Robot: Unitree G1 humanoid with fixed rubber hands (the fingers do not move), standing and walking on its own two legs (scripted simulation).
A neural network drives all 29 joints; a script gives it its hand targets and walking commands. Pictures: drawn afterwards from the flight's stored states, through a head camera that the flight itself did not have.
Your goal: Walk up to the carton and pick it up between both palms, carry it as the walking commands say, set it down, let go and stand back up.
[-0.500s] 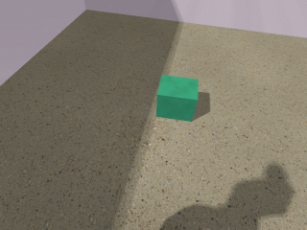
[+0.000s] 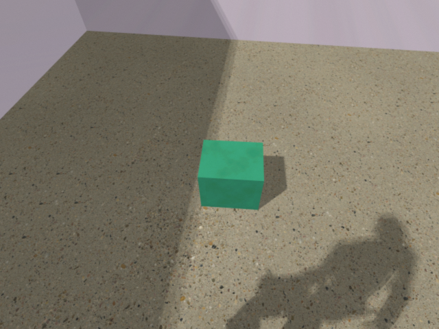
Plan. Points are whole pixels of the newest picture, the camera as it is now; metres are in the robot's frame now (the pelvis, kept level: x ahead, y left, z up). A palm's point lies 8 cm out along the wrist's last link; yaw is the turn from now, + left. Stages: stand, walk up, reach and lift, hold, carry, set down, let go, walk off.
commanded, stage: walk up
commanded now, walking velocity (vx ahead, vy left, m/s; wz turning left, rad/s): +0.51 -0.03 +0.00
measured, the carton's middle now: (231, 175) +0.90 -0.07 -0.64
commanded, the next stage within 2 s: none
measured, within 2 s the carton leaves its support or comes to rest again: neither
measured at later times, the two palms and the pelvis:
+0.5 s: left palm (83, 321) +0.19 +0.29 -0.15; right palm (299, 228) +0.36 -0.19 -0.12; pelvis +0.26 +0.05 +0.00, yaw -2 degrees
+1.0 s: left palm (154, 185) +0.50 +0.17 -0.12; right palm (338, 231) +0.36 -0.28 -0.14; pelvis +0.41 -0.05 +0.01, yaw -1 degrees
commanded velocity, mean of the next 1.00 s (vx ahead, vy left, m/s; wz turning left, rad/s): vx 0.31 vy -0.10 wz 0.00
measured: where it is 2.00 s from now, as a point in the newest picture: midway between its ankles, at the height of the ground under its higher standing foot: (235, 289)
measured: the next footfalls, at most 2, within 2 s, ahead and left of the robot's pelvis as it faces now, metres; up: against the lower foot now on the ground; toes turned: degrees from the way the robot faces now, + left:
left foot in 0.38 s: +0.35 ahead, +0.15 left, +0.00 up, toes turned +11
right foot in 0.90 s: +0.47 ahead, -0.16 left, +0.00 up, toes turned -10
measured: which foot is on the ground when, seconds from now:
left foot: up 0.00-0.36, down 0.38-0.90, up 0.92-1.00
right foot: down 0.00-0.38, up 0.40-0.88, down 0.90-1.00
